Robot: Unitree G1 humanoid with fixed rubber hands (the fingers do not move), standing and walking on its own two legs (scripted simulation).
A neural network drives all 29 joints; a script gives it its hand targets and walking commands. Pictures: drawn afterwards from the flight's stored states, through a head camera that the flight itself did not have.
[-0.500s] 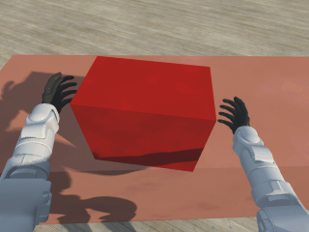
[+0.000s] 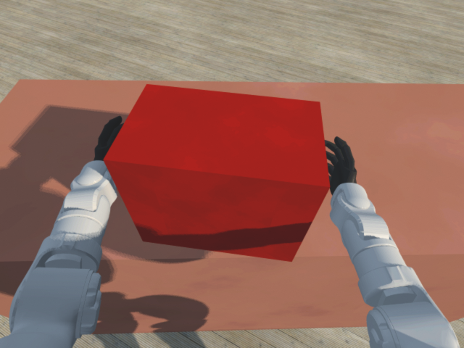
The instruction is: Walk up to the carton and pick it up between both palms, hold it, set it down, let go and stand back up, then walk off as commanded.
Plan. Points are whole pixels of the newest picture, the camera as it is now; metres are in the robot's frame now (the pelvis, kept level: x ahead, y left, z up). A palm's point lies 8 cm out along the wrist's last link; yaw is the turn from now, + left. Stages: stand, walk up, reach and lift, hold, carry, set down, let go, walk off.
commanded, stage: reach and lift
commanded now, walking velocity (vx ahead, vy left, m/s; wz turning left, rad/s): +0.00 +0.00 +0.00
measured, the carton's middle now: (223, 178) +0.39 +0.00 +0.07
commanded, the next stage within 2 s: none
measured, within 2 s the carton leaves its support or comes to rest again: leaves its support in 1.34 s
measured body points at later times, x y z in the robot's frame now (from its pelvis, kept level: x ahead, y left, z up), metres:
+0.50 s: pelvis +0.00 +0.00 +0.00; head +0.02 +0.02 +0.45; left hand +0.43 +0.19 +0.09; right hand +0.37 -0.21 +0.08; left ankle +0.03 +0.13 -0.74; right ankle -0.02 -0.13 -0.74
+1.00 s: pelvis +0.00 +0.00 +0.00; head +0.01 +0.02 +0.45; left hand +0.43 +0.19 +0.10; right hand +0.37 -0.20 +0.08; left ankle +0.03 +0.13 -0.74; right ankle -0.02 -0.13 -0.74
